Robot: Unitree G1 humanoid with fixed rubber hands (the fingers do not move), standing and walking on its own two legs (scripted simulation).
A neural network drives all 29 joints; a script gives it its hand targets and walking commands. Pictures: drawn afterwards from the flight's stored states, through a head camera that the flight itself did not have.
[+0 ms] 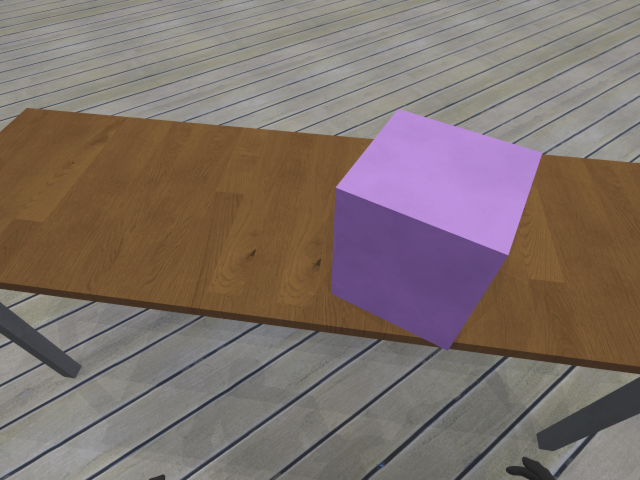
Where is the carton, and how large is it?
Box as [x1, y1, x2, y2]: [331, 109, 541, 350]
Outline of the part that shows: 398,109 335,188 331,293 447,350 508,254 541,152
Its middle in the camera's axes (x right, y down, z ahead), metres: +0.16 -0.02 +0.60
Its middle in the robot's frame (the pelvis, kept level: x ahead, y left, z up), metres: +0.46 -0.12 +0.02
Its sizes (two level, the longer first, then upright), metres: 0.210 0.200 0.250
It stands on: a table, 0.66 m high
